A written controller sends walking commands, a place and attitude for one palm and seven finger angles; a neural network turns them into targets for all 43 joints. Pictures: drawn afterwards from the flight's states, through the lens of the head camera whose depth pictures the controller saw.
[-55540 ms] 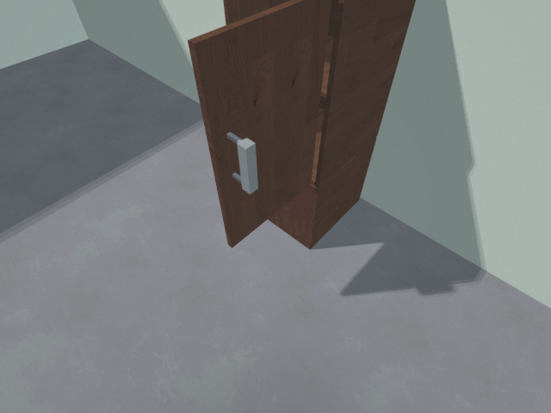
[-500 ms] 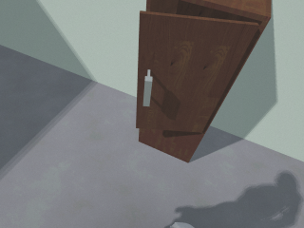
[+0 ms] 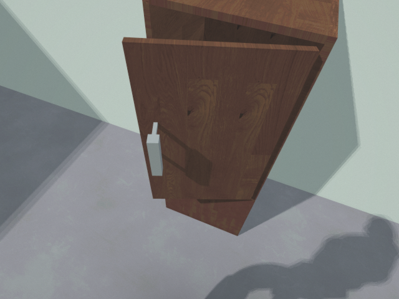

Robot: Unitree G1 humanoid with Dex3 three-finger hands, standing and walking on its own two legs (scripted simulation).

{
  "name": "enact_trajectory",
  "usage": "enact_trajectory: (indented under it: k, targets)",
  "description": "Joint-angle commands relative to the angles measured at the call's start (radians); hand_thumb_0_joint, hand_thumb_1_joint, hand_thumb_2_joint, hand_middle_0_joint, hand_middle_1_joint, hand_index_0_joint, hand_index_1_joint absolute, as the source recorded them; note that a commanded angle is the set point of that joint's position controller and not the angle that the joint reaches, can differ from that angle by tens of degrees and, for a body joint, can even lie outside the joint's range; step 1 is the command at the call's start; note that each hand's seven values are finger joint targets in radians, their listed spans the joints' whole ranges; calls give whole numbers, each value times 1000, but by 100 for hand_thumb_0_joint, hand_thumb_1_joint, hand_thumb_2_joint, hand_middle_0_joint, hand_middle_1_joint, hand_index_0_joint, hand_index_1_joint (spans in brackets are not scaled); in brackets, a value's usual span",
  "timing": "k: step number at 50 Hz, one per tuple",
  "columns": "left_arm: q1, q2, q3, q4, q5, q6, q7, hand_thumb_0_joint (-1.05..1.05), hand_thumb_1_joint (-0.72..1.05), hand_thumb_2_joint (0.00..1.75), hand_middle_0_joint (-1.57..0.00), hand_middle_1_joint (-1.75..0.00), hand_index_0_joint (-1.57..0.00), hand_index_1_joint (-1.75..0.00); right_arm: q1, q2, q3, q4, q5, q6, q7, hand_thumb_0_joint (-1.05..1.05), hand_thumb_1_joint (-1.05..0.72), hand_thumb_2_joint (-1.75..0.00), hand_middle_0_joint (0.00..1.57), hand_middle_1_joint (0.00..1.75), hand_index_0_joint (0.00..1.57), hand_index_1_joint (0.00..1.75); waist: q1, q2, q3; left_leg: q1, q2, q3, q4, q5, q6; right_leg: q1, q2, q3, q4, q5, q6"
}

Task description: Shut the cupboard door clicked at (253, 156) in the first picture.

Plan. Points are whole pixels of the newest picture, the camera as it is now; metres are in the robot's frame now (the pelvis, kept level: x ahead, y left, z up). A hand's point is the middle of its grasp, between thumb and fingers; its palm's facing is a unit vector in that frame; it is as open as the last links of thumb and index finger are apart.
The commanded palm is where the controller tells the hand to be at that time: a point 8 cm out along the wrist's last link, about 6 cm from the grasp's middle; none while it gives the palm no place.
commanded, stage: come to a stop and stand still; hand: left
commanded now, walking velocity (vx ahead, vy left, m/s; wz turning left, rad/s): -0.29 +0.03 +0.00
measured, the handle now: (156, 149) +0.46 +0.13 -0.01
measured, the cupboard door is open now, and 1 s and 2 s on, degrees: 23 23 23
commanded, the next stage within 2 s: look again from close up in 1.02 s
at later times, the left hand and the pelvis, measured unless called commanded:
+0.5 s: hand out of the picture +0.04 +0.18 -0.16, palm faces +0.01 -0.96 -0.27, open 7.4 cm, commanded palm none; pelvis +0.02 -0.02 +0.01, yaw +0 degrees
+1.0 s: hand out of the picture +0.03 +0.23 -0.16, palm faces -0.07 -0.96 -0.25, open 7.4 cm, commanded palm none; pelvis -0.01 +0.03 +0.01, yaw -2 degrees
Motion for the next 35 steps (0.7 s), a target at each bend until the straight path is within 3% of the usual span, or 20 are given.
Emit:
enact_trajectory:
  k: [1,3,5,7,9,11,12,14,15,17,18,21,23,25,26,27,28,30,33,35]
  targets:
    - [74,72,8,-39,-9,6,28,0,90,90,-20,-30,-20,-30,78,-140,-18,7,7,-2,-20,0,-90,-90,20,30,20,30,19,131,-48,185,196,-190,-178,626,100,-44,-113,101,-40,149,18]
    - [80,92,12,-37,-10,20,27,0,90,90,-20,-30,-20,-30,37,-143,-23,-4,14,8,-32,0,-90,-90,20,30,20,30,25,231,-31,199,201,-196,-206,773,126,-37,-110,80,33,133,29]
    - [82,113,20,-45,-11,24,27,0,90,90,-20,-30,-20,-30,43,-160,-35,-12,10,19,-36,0,-90,-90,20,30,20,30,20,187,-113,313,227,-200,-176,938,149,-70,-101,84,98,17,29]
    - [78,111,28,-62,-7,30,25,0,90,90,-20,-30,-20,-30,25,-186,-52,-26,6,32,-34,0,-90,-90,20,30,20,30,16,156,-156,381,243,-193,-161,921,172,-123,-80,89,151,-81,29]
    - [79,102,32,-76,-2,32,23,0,90,90,-20,-30,-20,-30,-7,-190,-63,-43,3,41,-30,0,-90,-90,20,30,20,30,23,114,-155,371,237,-179,-142,853,178,-134,-69,92,151,-74,27]
    - [107,106,35,-81,4,31,23,0,90,90,-20,-30,-20,-30,-48,-187,-68,-62,5,48,-24,0,-90,-90,20,30,20,30,39,67,-162,299,200,-152,-104,683,145,-73,-78,111,70,86,20]
    - [115,119,37,-83,8,28,24,0,90,90,-20,-30,-20,-30,-67,-178,-70,-75,9,51,-22,0,-90,-90,20,30,20,30,42,-1,-157,240,148,-124,-67,517,104,-38,-108,157,8,308,9]
    - [98,182,43,-90,17,16,24,0,90,90,-20,-30,-20,-30,-51,-112,-65,-89,13,57,-10,0,-90,-90,20,30,20,30,27,-215,-125,81,-24,-13,83,50,12,31,-316,351,-68,731,-92]
    - [103,191,44,-80,16,11,25,0,90,90,-20,-30,-20,-30,-72,-88,-59,-94,11,64,-7,0,-90,-90,20,30,20,30,40,-248,-92,-14,-78,-33,193,-323,-7,74,-380,377,-75,966,-161]
    - [91,185,40,-75,17,8,30,0,90,90,-20,-30,-20,-30,-110,-87,-55,-88,13,69,-10,0,-90,-90,20,30,20,30,42,-212,-75,-97,-75,-100,368,-390,-8,120,-370,347,-48,1052,-203]
    - [81,180,42,-80,15,8,32,0,90,90,-20,-30,-20,-30,-100,-84,-51,-84,15,68,-9,0,-90,-90,20,30,20,30,38,-172,-81,-108,-69,-101,379,-375,-11,141,-356,318,-41,1031,-199]
    - [70,191,41,-79,15,5,30,0,90,90,-20,-30,-20,-30,-95,-76,-39,-67,17,61,0,0,-90,-90,20,30,20,30,36,-181,-80,-66,-63,-75,243,-325,-21,148,-305,259,-47,910,-171]
    - [60,188,38,-68,12,3,27,0,90,90,-20,-30,-20,-30,-68,-67,-34,-46,18,53,1,0,-90,-90,20,30,20,30,31,-175,-81,-4,-61,-47,77,-251,-22,152,-276,236,-37,843,-148]
    - [46,180,33,-56,-1,2,26,0,90,90,-20,-30,-20,-30,-3,-74,-26,-12,16,42,-2,0,-90,-90,20,30,20,30,7,-163,-96,147,-51,-50,-165,-43,-19,99,-240,218,0,711,-94]
    - [115,177,20,-85,0,-32,72,0,90,90,-20,-30,-20,-30,-10,-143,-46,-89,16,6,-5,0,-90,-90,20,30,20,30,4,-75,-156,187,-27,-6,-68,84,-11,98,-220,281,92,1103,-22]
    - [97,208,25,-128,-2,-33,63,0,90,90,-20,-30,-20,-30,54,-108,-41,-95,12,8,0,0,-90,-90,20,30,20,30,-10,-56,-203,146,-18,-33,-60,23,29,146,-215,234,117,940,-26]
    - [93,181,23,-126,1,-27,60,0,90,90,-20,-30,-20,-30,63,-111,-36,-95,5,5,4,0,-90,-90,20,30,20,30,-1,40,-181,146,11,-38,-103,49,33,101,-208,215,113,763,-33]
    - [78,167,11,-136,-2,-18,48,0,90,90,-20,-30,-20,-30,40,-123,-32,-106,5,8,-3,0,-90,-90,20,30,20,30,7,123,-77,144,45,-106,-71,278,47,-23,-157,171,91,456,-29]
    - [76,146,-2,-131,1,-1,38,0,90,90,-20,-30,-20,-30,37,-144,-23,-114,5,-3,-2,0,-90,-90,20,30,20,30,26,121,-11,90,77,-166,-153,284,81,-25,-90,125,53,124,-10]
    - [71,139,-10,-127,-3,4,30,0,90,90,-20,-30,-20,-30,29,-147,-15,-116,6,-4,-1,0,-90,-90,20,30,20,30,28,45,2,78,58,-160,-188,92,75,-39,-92,140,16,65,-8]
